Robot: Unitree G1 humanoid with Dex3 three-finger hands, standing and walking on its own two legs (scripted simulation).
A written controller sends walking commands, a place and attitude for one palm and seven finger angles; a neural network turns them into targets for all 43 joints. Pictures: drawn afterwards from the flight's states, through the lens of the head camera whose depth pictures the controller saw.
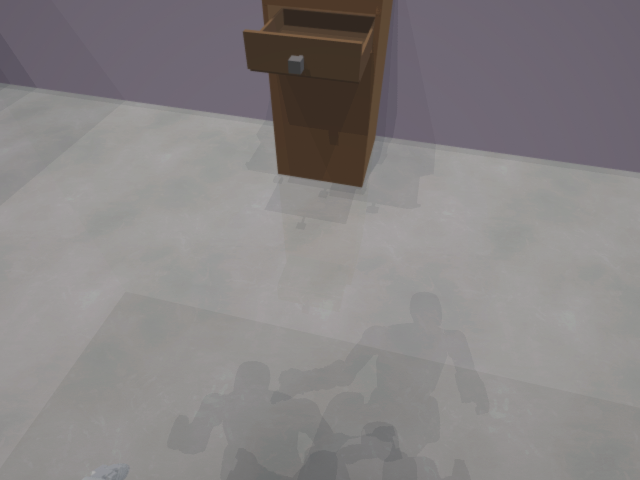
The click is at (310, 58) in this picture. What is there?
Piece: drawer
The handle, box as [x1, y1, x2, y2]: [288, 55, 303, 74]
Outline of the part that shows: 291,55 288,60 288,71 291,73 300,74 303,69 303,57 302,55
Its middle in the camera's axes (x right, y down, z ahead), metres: -0.08 -0.56 +1.23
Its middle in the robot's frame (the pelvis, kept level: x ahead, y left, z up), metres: +1.30 +0.14 -0.05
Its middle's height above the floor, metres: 0.72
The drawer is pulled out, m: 0.26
